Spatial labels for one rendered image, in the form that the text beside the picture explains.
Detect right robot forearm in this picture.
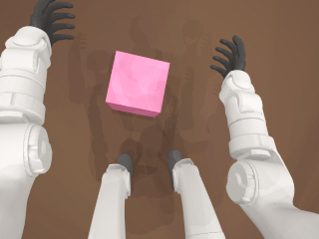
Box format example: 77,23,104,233
219,70,295,192

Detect carton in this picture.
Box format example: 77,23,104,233
106,51,169,118

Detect robot right foot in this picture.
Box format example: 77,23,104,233
167,149,182,190

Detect robot left upper arm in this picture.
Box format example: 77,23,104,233
0,122,53,239

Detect robot right upper arm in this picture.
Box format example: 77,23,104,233
225,159,319,239

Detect robot left hand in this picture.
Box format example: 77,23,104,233
29,0,76,47

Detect robot right hand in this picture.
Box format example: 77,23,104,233
210,35,246,79

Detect left robot forearm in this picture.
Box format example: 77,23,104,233
0,26,52,125

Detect robot right thigh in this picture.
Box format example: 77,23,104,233
172,163,226,239

